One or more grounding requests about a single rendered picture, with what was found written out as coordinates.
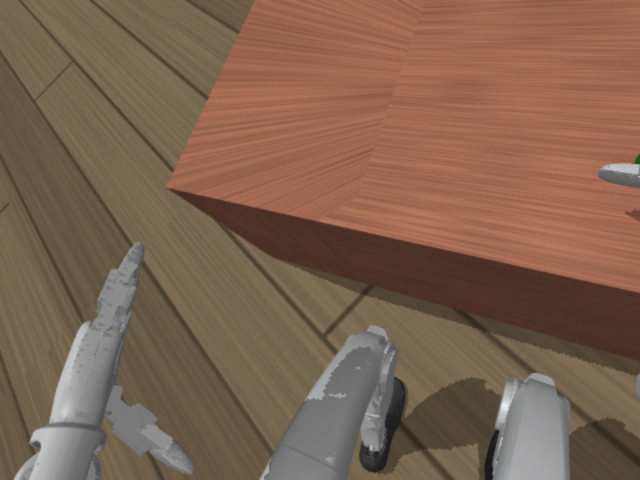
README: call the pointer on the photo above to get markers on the right robot hand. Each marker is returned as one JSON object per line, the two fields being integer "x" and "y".
{"x": 626, "y": 174}

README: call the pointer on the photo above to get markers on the left robot foot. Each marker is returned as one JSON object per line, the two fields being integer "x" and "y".
{"x": 376, "y": 461}

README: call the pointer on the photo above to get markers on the left robot arm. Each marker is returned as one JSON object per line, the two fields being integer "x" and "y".
{"x": 68, "y": 452}

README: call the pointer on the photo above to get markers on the right robot foot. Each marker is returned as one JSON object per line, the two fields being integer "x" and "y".
{"x": 490, "y": 454}

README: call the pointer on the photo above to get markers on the left robot hand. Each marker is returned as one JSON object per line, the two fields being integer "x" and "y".
{"x": 86, "y": 391}

